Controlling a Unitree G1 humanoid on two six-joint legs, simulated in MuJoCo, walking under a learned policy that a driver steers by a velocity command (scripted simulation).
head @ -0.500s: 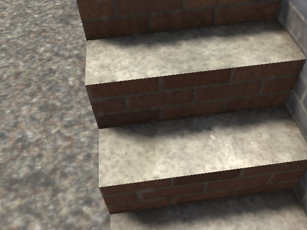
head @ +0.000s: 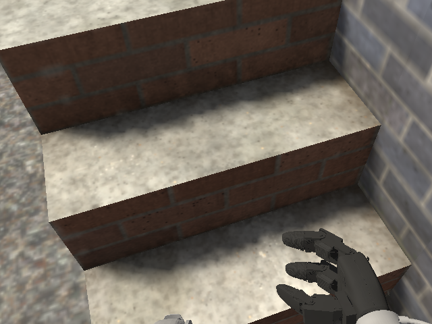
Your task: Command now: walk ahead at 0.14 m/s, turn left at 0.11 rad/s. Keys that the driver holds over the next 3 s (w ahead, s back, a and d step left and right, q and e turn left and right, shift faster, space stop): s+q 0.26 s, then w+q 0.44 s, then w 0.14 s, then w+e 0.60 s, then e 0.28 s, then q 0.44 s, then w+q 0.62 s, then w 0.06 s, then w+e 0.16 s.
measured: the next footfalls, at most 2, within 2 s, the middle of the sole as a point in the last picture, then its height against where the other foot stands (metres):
right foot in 0.62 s outside the picture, level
left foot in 1.08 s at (125, 304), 0.22 m higher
